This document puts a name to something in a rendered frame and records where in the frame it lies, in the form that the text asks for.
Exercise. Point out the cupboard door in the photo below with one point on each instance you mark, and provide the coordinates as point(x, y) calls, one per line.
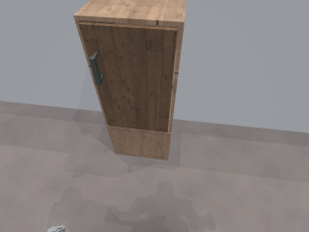
point(137, 64)

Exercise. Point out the handle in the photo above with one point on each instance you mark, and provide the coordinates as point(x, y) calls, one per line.
point(94, 66)

